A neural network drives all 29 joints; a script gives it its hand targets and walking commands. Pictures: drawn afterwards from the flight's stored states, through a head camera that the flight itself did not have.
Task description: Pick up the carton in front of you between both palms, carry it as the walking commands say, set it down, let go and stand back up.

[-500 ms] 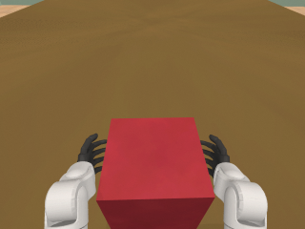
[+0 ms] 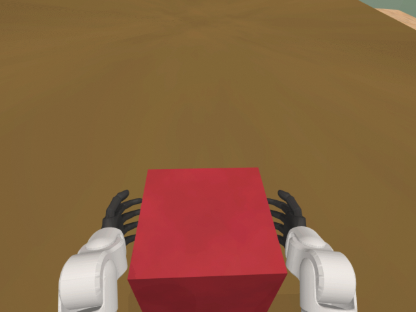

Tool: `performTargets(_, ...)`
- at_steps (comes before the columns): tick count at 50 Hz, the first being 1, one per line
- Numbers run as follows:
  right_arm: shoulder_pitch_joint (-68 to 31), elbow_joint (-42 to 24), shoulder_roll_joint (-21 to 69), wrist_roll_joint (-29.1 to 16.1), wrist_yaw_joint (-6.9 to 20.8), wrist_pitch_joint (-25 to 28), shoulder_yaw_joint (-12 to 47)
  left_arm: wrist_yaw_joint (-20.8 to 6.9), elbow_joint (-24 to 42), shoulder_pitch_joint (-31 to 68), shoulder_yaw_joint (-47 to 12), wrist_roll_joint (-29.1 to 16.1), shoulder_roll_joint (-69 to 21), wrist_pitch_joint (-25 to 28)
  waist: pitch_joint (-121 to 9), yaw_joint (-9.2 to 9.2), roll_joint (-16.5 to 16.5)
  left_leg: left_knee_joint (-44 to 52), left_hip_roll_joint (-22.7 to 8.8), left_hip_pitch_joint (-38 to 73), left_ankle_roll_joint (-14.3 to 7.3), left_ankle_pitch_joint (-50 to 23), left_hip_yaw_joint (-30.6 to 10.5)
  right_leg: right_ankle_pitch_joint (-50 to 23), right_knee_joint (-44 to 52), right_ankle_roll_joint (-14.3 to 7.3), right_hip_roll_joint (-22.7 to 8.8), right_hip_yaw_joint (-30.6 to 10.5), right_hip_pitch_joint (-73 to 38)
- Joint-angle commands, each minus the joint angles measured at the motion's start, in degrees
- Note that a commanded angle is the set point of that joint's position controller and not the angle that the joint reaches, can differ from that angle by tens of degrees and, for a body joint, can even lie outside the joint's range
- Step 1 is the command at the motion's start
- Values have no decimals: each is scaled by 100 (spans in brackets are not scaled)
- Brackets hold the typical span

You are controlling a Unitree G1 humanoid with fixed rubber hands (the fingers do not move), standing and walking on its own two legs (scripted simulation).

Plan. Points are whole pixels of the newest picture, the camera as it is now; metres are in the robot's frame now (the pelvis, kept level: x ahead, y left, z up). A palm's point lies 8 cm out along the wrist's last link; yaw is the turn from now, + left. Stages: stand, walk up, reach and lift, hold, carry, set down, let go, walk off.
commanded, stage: carry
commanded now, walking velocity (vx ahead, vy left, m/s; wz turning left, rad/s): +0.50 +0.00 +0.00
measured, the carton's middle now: (204, 250) +0.24 +0.00 +0.01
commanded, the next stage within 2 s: none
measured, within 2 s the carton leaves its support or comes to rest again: neither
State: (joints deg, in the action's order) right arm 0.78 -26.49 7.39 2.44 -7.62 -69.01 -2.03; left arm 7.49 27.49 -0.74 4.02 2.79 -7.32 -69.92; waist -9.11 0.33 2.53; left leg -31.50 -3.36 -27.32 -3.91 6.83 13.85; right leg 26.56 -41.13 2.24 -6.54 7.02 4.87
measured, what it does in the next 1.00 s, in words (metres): walks ahead: right foot, then left foot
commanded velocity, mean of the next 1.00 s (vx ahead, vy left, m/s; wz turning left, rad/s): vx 0.30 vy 0.00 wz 0.00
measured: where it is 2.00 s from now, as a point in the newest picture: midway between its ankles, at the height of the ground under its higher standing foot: (196, 244)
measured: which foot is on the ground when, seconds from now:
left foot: down 0.00-0.50, up 0.52-0.90, down 0.92-1.00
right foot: up 0.00-0.44, down 0.46-0.96, up 0.98-1.00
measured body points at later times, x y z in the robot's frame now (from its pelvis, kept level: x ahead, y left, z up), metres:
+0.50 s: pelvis +0.34 -0.02 -0.01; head +0.31 -0.03 +0.44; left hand +0.57 +0.14 +0.09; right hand +0.58 -0.17 +0.09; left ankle +0.11 +0.09 -0.69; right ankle +0.45 -0.11 -0.72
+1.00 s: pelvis +0.61 +0.01 +0.01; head +0.61 +0.02 +0.46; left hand +0.86 +0.17 +0.09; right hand +0.87 -0.14 +0.10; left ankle +0.71 +0.09 -0.72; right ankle +0.48 -0.11 -0.70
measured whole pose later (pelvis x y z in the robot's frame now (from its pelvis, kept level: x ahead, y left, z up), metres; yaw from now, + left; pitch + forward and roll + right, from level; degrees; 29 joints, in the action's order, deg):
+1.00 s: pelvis +0.61 +0.01 +0.01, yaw +0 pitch +3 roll +1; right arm -0.4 -29.6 7.3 2.6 -7.6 -68.9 -1.6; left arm 7.1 31.2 0.2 4.1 3.0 -7.3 -70.1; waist -4.5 0.5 3.2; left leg -27.1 -1.6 -24.2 -4.6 6.0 13.3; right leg 29.7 -39.2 2.2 -4.4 6.1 8.8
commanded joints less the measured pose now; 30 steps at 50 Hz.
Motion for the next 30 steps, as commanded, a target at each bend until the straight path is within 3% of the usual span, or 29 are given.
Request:
performTargets(1,-1784,-554,4341,-1449,615,105,3285,-606,664,2143,-3827,-1525,-4319,91,-1187,104,-1676,1781,-2079,4027,-805,-296,-3746,-14,-3210,-212,286,-575,3612)
performTargets(3,-2044,-644,4877,-1529,759,270,3495,-736,557,2138,-3898,-1521,-4837,269,-1105,67,-616,1707,-1811,3260,-482,-555,-2754,-605,-2885,-320,-128,-742,3416)
performTargets(5,-2150,-685,5096,-1575,868,415,3668,-797,466,2052,-3949,-1448,-5120,442,-1037,36,-756,2044,-1563,2674,-240,1,-2051,-1118,-2200,-293,-166,-604,3010)
performTargets(8,-1920,-674,4996,-1617,977,540,3753,-775,437,1759,-3952,-1277,-5121,614,-791,47,-968,2410,-1405,2629,-271,288,-1554,-1595,-1365,-169,-123,-334,3133)
performTargets(13,-1568,-806,4469,-1571,930,538,3688,-657,687,1537,-3947,-1209,-4703,613,-264,71,-991,2454,-1137,2935,-289,-590,-973,-2305,114,-55,-17,62,3415)
performTargets(19,-1507,-1008,3792,-1430,619,273,3440,-499,1011,1650,-3800,-1394,-3928,303,321,87,-1116,2291,-1099,3187,-188,-1518,-566,-2649,1199,-303,169,394,2936)
performTargets(21,-1597,-1073,3618,-1408,530,167,3394,-453,1013,1638,-3679,-1429,-3706,204,115,26,-1217,1609,-1072,3291,-54,-2722,-341,-2425,1333,-422,384,626,2177)
performTargets(22,-1657,-1116,3550,-1414,492,117,3389,-434,982,1587,-3622,-1439,-3641,167,-166,-79,-1139,784,-925,3108,68,-3216,-59,-2228,1536,-438,665,920,1300)
performTargets(23,-1680,-1162,3475,-1414,456,71,3387,-419,947,1548,-3549,-1450,-3580,141,-594,-176,-807,-411,-675,2485,217,-2907,43,-1796,1489,-445,704,816,73)
performTargets(24,-1782,-1296,3425,-1449,428,21,3437,-410,932,1577,-3477,-1430,-3499,127,-1111,-250,271,-2079,-307,1014,478,-1460,-58,-875,1815,-867,-661,-1271,-1237)
performTargets(25,-1809,-1406,3481,-1466,432,-18,3493,-422,825,1579,-3470,-1483,-3582,134,-1427,-254,1808,-3668,500,-488,641,1347,-443,-1002,2757,-1577,-1674,-3712,-2047)
performTargets(26,-1861,-1284,3691,-1525,458,-15,3585,-475,908,1579,-3515,-1566,-3771,118,-1235,-161,1299,-4459,265,-988,472,1951,-1160,-2147,2805,-1559,-1756,-3446,-1955)
performTargets(27,-1866,-1242,3963,-1496,512,16,3603,-541,978,1704,-3610,-1632,-4034,146,-1255,-162,849,-4664,-20,-1086,298,1798,-1376,-2780,2560,-1453,-1606,-2798,-1657)
performTargets(28,-1948,-1196,4225,-1518,572,52,3629,-613,994,1836,-3691,-1674,-4279,187,-1130,-142,292,-4290,-274,-981,209,1487,-1408,-3069,2525,-1229,-1446,-2206,-1149)
performTargets(29,-2011,-1139,4469,-1525,621,101,3668,-676,1028,2000,-3774,-1715,-4472,229,-1034,-106,83,-3758,-447,-796,203,1179,-1470,-2805,2696,-1024,-1321,-1821,-719)
performTargets(30,-2038,-1094,4637,-1483,651,150,3701,-731,1053,2103,-3850,-1750,-4613,267,-1007,-89,173,-3403,-460,-568,223,952,-1366,-2375,2884,-874,-1201,-1482,-455)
